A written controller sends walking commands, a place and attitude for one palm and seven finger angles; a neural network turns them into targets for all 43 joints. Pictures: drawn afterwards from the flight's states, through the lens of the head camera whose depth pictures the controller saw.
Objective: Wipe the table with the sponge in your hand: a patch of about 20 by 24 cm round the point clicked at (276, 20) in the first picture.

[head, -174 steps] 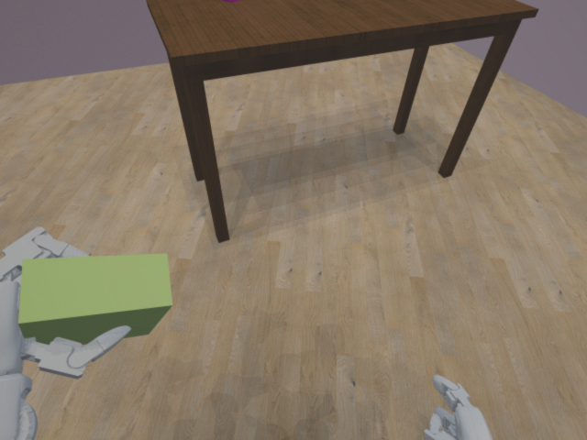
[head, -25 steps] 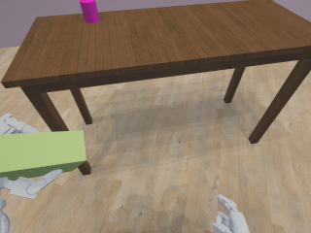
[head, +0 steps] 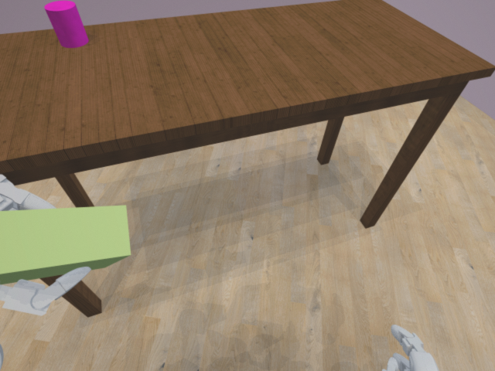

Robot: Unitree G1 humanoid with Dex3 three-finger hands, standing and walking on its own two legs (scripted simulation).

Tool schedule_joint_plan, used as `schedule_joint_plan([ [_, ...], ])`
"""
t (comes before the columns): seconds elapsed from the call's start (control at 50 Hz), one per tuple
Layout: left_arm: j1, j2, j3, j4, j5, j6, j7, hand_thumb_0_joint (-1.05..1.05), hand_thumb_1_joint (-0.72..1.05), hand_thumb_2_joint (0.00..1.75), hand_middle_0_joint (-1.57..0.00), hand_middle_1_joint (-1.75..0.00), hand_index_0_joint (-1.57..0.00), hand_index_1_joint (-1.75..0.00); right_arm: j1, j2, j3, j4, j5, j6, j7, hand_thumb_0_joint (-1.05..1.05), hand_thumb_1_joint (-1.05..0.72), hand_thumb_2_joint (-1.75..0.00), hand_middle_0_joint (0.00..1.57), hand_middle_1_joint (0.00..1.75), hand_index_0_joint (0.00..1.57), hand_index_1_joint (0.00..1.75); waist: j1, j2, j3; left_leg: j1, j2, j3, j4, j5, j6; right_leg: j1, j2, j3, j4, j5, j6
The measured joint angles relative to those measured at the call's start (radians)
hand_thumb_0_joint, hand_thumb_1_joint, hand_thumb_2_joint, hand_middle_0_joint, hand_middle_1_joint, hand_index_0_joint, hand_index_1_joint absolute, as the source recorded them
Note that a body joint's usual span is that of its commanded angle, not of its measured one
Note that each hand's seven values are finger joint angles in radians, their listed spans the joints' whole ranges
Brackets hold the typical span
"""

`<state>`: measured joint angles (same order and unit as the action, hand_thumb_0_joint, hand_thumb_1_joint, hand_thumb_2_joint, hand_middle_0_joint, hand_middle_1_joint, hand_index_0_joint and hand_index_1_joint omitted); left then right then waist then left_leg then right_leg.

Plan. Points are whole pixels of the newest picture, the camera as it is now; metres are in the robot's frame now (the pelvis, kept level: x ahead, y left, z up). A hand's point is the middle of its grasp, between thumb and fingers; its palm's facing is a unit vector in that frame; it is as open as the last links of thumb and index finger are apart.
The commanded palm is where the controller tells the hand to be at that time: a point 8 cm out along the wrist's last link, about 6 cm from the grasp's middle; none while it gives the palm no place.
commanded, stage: take the last steps up to it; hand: left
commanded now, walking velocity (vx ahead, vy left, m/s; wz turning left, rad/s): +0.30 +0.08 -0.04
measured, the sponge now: (77, 244) +0.22 +0.21 +0.17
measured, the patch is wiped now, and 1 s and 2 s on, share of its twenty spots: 0.00 0.00 0.00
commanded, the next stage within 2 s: come to a stop and stand still in 1.10 s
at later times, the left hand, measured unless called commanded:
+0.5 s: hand (118, 181) +0.32 +0.20 +0.17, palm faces +0.40 -0.80 -0.45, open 9.7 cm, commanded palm +0.25 +0.24 +0.19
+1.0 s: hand (94, 127) +0.40 +0.25 +0.19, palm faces +0.40 -0.82 -0.40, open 9.7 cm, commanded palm +0.34 +0.29 +0.19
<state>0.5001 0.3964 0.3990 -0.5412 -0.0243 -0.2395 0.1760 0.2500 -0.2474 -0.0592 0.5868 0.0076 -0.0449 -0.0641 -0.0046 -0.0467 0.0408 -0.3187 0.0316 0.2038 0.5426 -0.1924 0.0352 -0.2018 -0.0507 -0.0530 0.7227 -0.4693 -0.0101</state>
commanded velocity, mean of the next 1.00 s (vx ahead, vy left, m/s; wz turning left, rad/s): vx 0.23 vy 0.10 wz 0.01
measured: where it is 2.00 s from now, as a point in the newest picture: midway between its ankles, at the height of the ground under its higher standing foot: outside the picture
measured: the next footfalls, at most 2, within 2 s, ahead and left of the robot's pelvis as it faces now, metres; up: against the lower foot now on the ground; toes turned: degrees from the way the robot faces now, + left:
right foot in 0.36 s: +0.14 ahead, -0.13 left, +0.00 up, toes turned -11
left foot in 0.78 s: +0.28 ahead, +0.12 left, +0.00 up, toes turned +9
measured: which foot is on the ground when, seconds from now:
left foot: down 0.00-0.36, up 0.38-0.76, down 0.78-1.00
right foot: up 0.00-0.34, down 0.36-0.80, up 0.82-1.00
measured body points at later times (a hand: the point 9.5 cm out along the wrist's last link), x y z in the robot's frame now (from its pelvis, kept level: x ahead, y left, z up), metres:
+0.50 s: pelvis +0.09 -0.04 +0.01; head +0.13 -0.07 +0.45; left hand +0.29 +0.24 +0.19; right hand +0.25 -0.28 -0.11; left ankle +0.06 +0.10 -0.63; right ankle +0.10 -0.12 -0.73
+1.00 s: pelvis +0.18 +0.02 +0.01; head +0.20 +0.03 +0.45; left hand +0.37 +0.29 +0.21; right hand +0.35 -0.18 -0.08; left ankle +0.24 +0.11 -0.73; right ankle +0.17 -0.11 -0.67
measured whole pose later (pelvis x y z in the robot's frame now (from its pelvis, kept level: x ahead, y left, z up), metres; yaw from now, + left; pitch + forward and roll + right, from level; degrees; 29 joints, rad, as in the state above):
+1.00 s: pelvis +0.18 +0.02 +0.01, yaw -1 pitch -1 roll -1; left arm 0.43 0.38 0.37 -0.55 -0.01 -0.22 0.15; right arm 0.18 -0.11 0.03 0.60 0.01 -0.09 -0.03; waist 0.01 -0.02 0.08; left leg -0.32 0.06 0.17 0.54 -0.19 0.05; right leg -0.45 -0.09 -0.11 1.01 -0.45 0.03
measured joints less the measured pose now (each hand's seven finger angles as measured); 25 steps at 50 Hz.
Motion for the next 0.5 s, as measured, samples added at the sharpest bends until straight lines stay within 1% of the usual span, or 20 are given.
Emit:
schedule_joint_plan([
  [0.02, -0.018, -0.006, -0.004, 0.024, 0.004, 0.001, 0.001, -0.01, -0.45, 0.99, -0.8, -1.34, -0.8, -1.34, -0.008, 0.013, 0.003, 0.004, 0.0, 0.0, 0.001, 0.02, -0.91, -0.89, 0.2, 0.3, 0.19, 0.3, 0.001, 0.001, -0.001, 0.003, 0.003, 0.006, 0.024, -0.029, 0.009, -0.046, 0.005, 0.012, 0.123, -0.042, 0.003],
  [0.06, -0.052, -0.012, -0.015, 0.068, 0.009, 0.013, -0.005, -0.01, -0.45, 0.99, -0.8, -1.34, -0.8, -1.34, -0.021, 0.04, 0.02, 0.016, -0.004, -0.009, 0.004, 0.02, -0.91, -0.89, 0.2, 0.3, 0.19, 0.3, -0.007, 0.017, -0.009, 0.015, 0.014, 0.001, 0.037, -0.065, 0.014, -0.135, 0.019, 0.012, 0.327, -0.068, 0.009],
  [0.08, -0.065, -0.014, -0.021, 0.08, 0.012, 0.021, -0.009, -0.01, -0.45, 0.99, -0.8, -1.34, -0.8, -1.34, -0.026, 0.055, 0.03, 0.021, -0.003, -0.015, 0.008, 0.02, -0.91, -0.89, 0.2, 0.3, 0.19, 0.3, -0.011, 0.025, -0.012, 0.023, 0.018, -0.003, 0.03, -0.069, 0.013, -0.176, 0.017, 0.006, 0.388, -0.057, 0.014],
  [0.12, -0.075, -0.02, -0.032, 0.078, 0.016, 0.03, -0.015, -0.01, -0.45, 0.99, -0.8, -1.34, -0.8, -1.34, -0.031, 0.082, 0.05, 0.027, 0.0, -0.029, 0.016, 0.02, -0.91, -0.89, 0.2, 0.3, 0.19, 0.3, -0.01, 0.037, -0.015, 0.041, 0.026, -0.006, 0.004, -0.061, 0.007, -0.242, 0.0, -0.009, 0.429, -0.01, 0.024],
  [0.16, -0.065, -0.023, -0.036, 0.051, 0.019, 0.028, -0.022, -0.01, -0.45, 0.99, -0.8, -1.34, -0.8, -1.34, -0.032, 0.104, 0.067, 0.028, 0.0, -0.042, 0.022, 0.02, -0.91, -0.89, 0.2, 0.3, 0.2, 0.3, -0.004, 0.046, -0.014, 0.061, 0.033, -0.002, -0.025, -0.056, 0.003, -0.281, -0.023, -0.026, 0.385, 0.047, 0.032],
  [0.2, -0.045, -0.026, -0.037, 0.027, 0.019, 0.016, -0.026, -0.01, -0.45, 0.99, -0.8, -1.34, -0.8, -1.34, -0.028, 0.119, 0.079, 0.028, -0.002, -0.053, 0.024, 0.02, -0.9, -0.89, 0.2, 0.3, 0.2, 0.3, 0.001, 0.061, -0.013, 0.079, 0.039, -0.002, -0.049, -0.054, -0.004, -0.288, -0.04, -0.045, 0.291, 0.082, 0.039],
  [0.26, -0.019, -0.025, -0.031, 0.024, 0.018, 0.002, -0.029, -0.01, -0.45, 0.99, -0.8, -1.34, -0.8, -1.34, -0.02, 0.126, 0.089, 0.032, -0.005, -0.061, 0.019, 0.02, -0.9, -0.89, 0.21, 0.3, 0.2, 0.3, 0.012, 0.087, -0.016, 0.099, 0.049, -0.004, -0.071, -0.058, -0.017, -0.254, -0.046, -0.073, 0.127, 0.099, 0.048],
  [0.32, -0.017, -0.018, -0.019, 0.06, 0.015, 0.008, -0.027, -0.01, -0.46, 0.99, -0.8, -1.34, -0.8, -1.34, -0.013, 0.12, 0.09, 0.037, -0.006, -0.058, 0.01, 0.01, -0.9, -0.89, 0.21, 0.3, 0.2, 0.31, 0.024, 0.106, -0.017, 0.102, 0.061, -0.011, -0.042, -0.09, -0.038, -0.177, -0.031, -0.106, -0.04, 0.115, 0.051],
  [0.34, -0.021, -0.014, -0.016, 0.072, 0.015, 0.016, -0.025, -0.01, -0.46, 0.99, -0.8, -1.34, -0.8, -1.34, -0.011, 0.116, 0.089, 0.037, -0.004, -0.055, 0.008, 0.01, -0.9, -0.89, 0.21, 0.3, 0.2, 0.31, 0.027, 0.105, -0.018, 0.096, 0.063, -0.014, -0.01, -0.112, -0.046, -0.141, -0.024, -0.115, -0.103, 0.132, 0.048],
  [0.36, -0.03, -0.014, -0.015, 0.083, 0.018, 0.022, -0.023, -0.01, -0.46, 0.99, -0.8, -1.34, -0.8, -1.34, -0.011, 0.108, 0.087, 0.036, -0.002, -0.052, 0.006, 0.01, -0.9, -0.89, 0.21, 0.3, 0.2, 0.31, 0.03, 0.108, -0.017, 0.08, 0.068, -0.02, 0.04, -0.144, -0.048, -0.118, -0.017, -0.12, -0.146, 0.187, 0.024],
  [0.38, -0.045, -0.026, -0.023, 0.098, 0.022, 0.028, -0.023, -0.01, -0.46, 0.99, -0.8, -1.34, -0.8, -1.34, -0.02, 0.093, 0.08, 0.044, -0.001, -0.044, 0.005, 0.01, -0.9, -0.89, 0.21, 0.3, 0.2, 0.31, 0.031, 0.122, -0.011, 0.05, 0.077, -0.04, 0.127, -0.186, -0.039, -0.121, -0.009, -0.127, -0.126, 0.206, -0.005],
  [0.4, -0.062, -0.041, -0.035, 0.111, 0.024, 0.035, -0.023, -0.01, -0.46, 0.99, -0.8, -1.34, -0.8, -1.34, -0.033, 0.077, 0.073, 0.059, -0.001, -0.035, 0.005, 0.01, -0.9, -0.89, 0.21, 0.3, 0.2, 0.31, 0.032, 0.127, -0.003, 0.007, 0.067, -0.074, 0.248, -0.235, -0.037, -0.124, -0.01, -0.132, -0.098, 0.189, -0.025],
  [0.42, -0.078, -0.058, -0.049, 0.122, 0.022, 0.042, -0.024, -0.01, -0.46, 0.99, -0.8, -1.34, -0.8, -1.34, -0.045, 0.06, 0.066, 0.074, -0.003, -0.028, 0.007, 0.02, -0.9, -0.89, 0.21, 0.3, 0.2, 0.31, 0.031, 0.125, 0.005, -0.039, 0.049, -0.106, 0.374, -0.254, -0.04, -0.118, -0.014, -0.136, -0.086, 0.167, -0.035],
  [0.46, -0.09, -0.084, -0.068, 0.13, 0.018, 0.048, -0.028, -0.01, -0.46, 0.99, -0.8, -1.34, -0.8, -1.34, -0.063, 0.031, 0.053, 0.092, -0.003, -0.016, 0.011, 0.02, -0.9, -0.89, 0.21, 0.3, 0.2, 0.3, 0.031, 0.108, 0.017, -0.118, 0.021, -0.139, 0.568, -0.242, -0.051, -0.094, -0.023, -0.132, -0.098, 0.145, -0.039],
  [0.5, -0.069, -0.093, -0.072, 0.116, 0.018, 0.039, -0.03, -0.01, -0.46, 0.99, -0.8, -1.34, -0.8, -1.34, -0.078, 0.009, 0.043, 0.089, -0.005, -0.006, 0.012, 0.02, -0.9, -0.89, 0.21, 0.3, 0.2, 0.3, 0.018, 0.092, 0.027, -0.185, 0.017, -0.154, 0.67, -0.203, -0.062, -0.067, -0.025, -0.129, -0.137, 0.154, -0.031],
])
